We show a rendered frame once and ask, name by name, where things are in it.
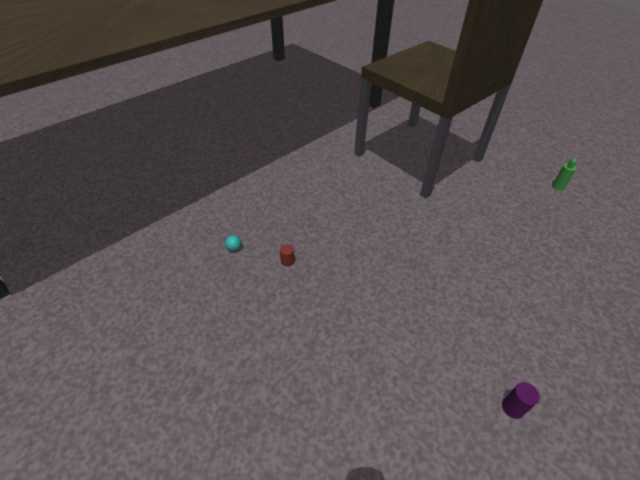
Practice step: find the chair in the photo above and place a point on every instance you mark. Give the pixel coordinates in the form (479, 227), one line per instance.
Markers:
(446, 82)

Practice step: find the table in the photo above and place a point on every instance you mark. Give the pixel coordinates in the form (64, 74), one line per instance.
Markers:
(43, 41)

